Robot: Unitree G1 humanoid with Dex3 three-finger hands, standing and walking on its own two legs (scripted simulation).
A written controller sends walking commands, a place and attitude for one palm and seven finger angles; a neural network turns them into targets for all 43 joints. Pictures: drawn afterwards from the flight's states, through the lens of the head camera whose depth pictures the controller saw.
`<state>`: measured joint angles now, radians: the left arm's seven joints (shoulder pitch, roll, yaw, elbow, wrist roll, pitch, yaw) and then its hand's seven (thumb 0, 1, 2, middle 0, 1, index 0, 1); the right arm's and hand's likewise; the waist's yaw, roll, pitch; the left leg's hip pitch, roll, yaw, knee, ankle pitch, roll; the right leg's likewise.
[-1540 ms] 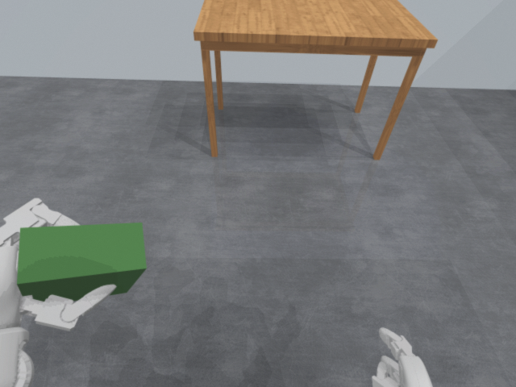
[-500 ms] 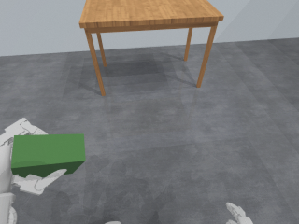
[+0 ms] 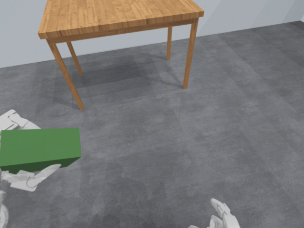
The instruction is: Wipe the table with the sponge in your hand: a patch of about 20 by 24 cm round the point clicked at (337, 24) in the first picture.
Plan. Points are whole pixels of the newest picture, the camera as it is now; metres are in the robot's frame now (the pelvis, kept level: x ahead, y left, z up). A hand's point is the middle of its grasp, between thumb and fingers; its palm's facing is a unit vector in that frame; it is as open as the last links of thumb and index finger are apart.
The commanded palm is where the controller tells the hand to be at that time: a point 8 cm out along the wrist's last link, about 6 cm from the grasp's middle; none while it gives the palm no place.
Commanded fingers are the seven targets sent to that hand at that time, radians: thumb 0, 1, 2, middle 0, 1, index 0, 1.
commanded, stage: walk to a spot facing it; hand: left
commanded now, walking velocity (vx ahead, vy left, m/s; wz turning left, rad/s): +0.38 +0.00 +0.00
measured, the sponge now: (51, 151) +0.23 +0.21 +0.16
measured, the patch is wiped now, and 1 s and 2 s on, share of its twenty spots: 0.00 0.00 0.00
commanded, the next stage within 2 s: turn to face it in 1.86 s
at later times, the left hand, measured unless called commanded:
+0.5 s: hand (71, 83) +0.41 +0.22 +0.18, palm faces +0.45 -0.80 -0.39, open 9.4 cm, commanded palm +0.35 +0.26 +0.18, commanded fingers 0.00 0.10 1.30 -1.20 -1.60 -1.20 -1.60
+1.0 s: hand (113, 56) +0.55 +0.15 +0.16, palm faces +0.43 -0.78 -0.47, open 9.4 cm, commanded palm +0.48 +0.19 +0.18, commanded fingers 0.00 0.10 1.30 -1.20 -1.60 -1.20 -1.60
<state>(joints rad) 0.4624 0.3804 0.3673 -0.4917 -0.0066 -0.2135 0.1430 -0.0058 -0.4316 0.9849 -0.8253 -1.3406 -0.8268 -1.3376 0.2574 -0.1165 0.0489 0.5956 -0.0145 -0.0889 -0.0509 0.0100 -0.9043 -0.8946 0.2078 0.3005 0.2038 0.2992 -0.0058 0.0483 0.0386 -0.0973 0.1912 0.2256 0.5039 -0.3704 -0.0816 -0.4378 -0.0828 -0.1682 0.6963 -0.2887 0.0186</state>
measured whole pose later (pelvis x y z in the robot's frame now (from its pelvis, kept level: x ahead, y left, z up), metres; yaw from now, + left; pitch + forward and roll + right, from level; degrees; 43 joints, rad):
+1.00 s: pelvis +0.34 -0.10 +0.00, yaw +4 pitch +0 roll +2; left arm 0.45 0.31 0.33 -0.44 -0.01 -0.20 0.13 -0.01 -0.43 0.99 -0.83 -1.34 -0.83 -1.34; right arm 0.18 -0.26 -0.03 0.67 0.00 -0.02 -0.06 0.01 -0.91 -0.89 0.20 0.30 0.20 0.30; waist -0.01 0.04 0.08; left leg -0.57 0.09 0.07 1.28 -0.36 -0.03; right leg -0.23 -0.10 -0.23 0.55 -0.32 -0.04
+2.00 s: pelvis +0.62 -0.10 -0.01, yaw +24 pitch +1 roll +2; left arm 0.55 0.43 0.44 -0.71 -0.05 -0.22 0.18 -0.01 -0.43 1.00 -0.83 -1.35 -0.83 -1.34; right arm 0.17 -0.27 -0.07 0.52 -0.01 -0.02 -0.07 0.01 -0.91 -0.90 0.20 0.30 0.20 0.30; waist -0.03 -0.04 0.10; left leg -0.37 0.06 0.19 0.58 -0.26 -0.04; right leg -0.25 -0.19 -0.29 0.67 -0.41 0.02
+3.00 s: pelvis +0.58 -0.19 +0.00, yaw +2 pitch +1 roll +2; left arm 0.44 0.36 0.33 -0.49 -0.03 -0.21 0.12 -0.01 -0.43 1.00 -0.82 -1.35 -0.83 -1.34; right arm 0.21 -0.21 0.00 0.54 -0.02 0.05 -0.01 0.01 -0.91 -0.90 0.20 0.30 0.20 0.30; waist 0.01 -0.05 -0.01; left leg -0.23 0.00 0.07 0.46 -0.28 0.01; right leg -0.45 0.18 0.11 0.46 -0.16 -0.04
